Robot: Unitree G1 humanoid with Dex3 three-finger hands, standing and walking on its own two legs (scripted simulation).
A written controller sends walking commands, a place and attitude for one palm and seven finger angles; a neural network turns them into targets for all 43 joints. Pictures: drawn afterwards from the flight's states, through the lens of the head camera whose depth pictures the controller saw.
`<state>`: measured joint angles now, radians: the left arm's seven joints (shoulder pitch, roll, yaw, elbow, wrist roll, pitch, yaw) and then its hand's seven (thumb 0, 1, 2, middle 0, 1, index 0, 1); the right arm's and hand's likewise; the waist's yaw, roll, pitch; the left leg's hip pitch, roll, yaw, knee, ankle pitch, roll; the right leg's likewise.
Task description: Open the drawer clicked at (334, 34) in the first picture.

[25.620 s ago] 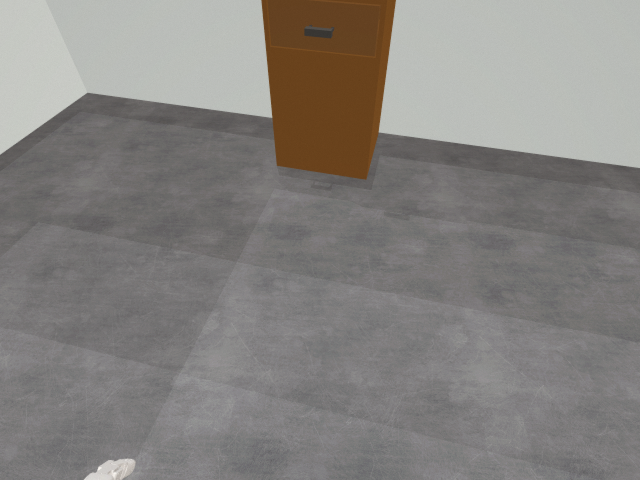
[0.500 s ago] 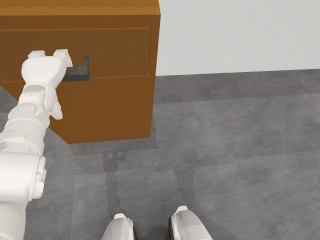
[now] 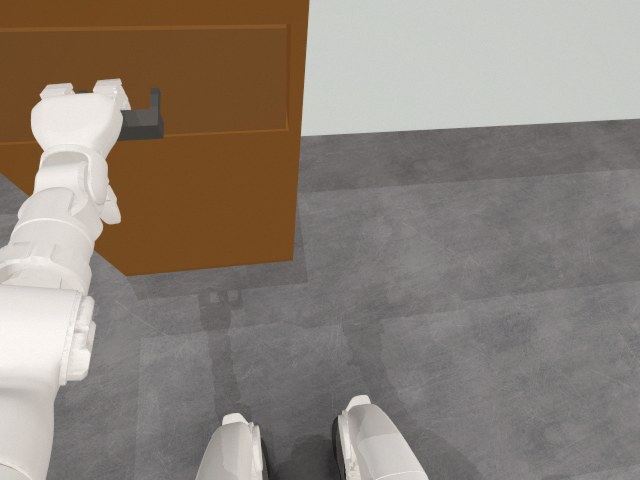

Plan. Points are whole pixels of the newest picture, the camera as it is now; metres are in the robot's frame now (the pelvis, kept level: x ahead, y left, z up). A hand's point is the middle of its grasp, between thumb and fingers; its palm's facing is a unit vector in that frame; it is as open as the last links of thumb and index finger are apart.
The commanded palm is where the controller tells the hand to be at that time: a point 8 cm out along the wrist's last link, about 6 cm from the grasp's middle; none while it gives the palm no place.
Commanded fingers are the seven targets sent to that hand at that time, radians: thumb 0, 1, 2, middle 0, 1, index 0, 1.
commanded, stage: lower the fingers behind the handle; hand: left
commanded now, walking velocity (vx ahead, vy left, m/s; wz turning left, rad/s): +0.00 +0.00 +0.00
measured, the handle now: (118, 111) +0.58 +0.20 +0.02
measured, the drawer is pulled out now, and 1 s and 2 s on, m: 0.00 0.00 0.11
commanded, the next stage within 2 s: close the thumb around the handle in 0.14 s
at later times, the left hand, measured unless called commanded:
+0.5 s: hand (100, 154) +0.54 +0.23 +0.00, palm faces -0.10 +0.01 -0.99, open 11.9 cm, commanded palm +0.53 +0.20 +0.04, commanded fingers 0.00 0.28 0.64 -0.36 -1.28 -0.36 -1.28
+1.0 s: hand (99, 153) +0.54 +0.23 +0.00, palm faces -0.07 +0.00 -1.00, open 5.8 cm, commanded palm +0.52 +0.20 +0.04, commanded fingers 0.00 0.90 0.90 -0.40 -1.35 -0.40 -1.35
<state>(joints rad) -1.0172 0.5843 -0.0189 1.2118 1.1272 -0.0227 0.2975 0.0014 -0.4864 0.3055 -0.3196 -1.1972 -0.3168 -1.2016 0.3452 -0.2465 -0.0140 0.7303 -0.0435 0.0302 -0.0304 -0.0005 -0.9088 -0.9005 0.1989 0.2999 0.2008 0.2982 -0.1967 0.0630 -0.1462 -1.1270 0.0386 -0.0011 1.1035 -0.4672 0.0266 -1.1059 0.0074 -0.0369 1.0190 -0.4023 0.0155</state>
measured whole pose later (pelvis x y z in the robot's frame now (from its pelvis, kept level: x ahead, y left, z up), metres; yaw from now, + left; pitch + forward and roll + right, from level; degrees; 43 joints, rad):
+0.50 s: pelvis +0.01 -0.01 +0.00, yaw +0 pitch +29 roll -3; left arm -1.00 0.58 -0.02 1.19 1.13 -0.03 0.32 0.00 -0.19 0.43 -0.34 -1.23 -0.34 -1.23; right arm 0.34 -0.25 -0.02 0.74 -0.04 0.02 -0.03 0.00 -0.91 -0.90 0.20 0.30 0.20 0.30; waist -0.18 0.06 -0.15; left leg -1.13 0.04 -0.01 1.11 -0.47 0.02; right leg -1.11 0.01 -0.04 1.03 -0.41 0.01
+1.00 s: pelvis +0.02 +0.00 +0.00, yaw +0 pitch +29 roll -3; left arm -0.94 0.56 -0.01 1.14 1.13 -0.05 0.36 0.00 0.69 0.80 -0.39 -1.33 -0.39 -1.35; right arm 0.35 -0.24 -0.04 0.75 -0.05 0.04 -0.01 0.00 -0.91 -0.90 0.20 0.30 0.20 0.30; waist -0.16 0.06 -0.16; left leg -1.10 0.04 0.00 1.09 -0.49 0.02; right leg -1.08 0.01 -0.04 1.01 -0.43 0.01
